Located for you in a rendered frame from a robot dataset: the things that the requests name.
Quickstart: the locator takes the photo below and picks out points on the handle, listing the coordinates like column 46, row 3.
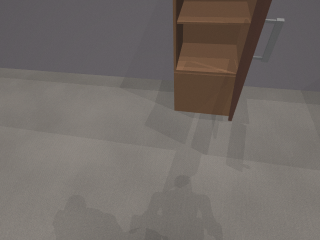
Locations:
column 278, row 24

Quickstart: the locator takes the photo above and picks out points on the cupboard door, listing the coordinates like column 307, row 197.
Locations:
column 253, row 35

